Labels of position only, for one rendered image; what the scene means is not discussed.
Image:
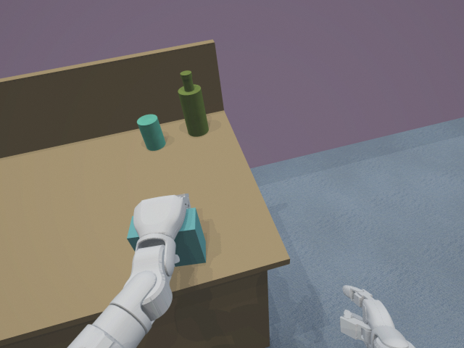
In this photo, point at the right robot hand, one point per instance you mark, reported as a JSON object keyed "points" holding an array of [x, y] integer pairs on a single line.
{"points": [[374, 314]]}

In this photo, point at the robot right forearm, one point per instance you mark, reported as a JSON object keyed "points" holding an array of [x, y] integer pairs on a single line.
{"points": [[388, 337]]}

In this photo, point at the sponge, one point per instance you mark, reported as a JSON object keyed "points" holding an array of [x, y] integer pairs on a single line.
{"points": [[190, 241]]}

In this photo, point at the table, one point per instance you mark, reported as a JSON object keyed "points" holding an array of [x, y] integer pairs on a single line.
{"points": [[73, 167]]}

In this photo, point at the left robot hand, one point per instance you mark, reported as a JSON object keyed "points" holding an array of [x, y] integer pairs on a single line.
{"points": [[163, 214]]}

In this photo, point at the robot left forearm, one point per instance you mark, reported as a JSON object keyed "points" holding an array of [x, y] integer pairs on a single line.
{"points": [[145, 297]]}

